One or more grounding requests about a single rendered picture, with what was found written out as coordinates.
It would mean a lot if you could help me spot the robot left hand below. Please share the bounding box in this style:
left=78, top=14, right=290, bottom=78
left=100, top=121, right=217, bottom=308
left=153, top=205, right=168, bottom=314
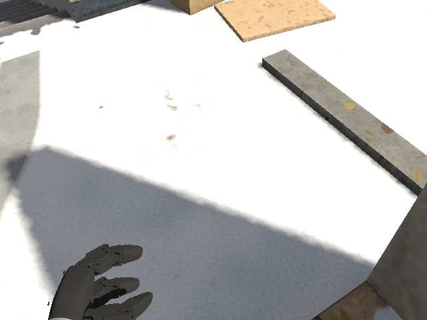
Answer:
left=47, top=244, right=153, bottom=320

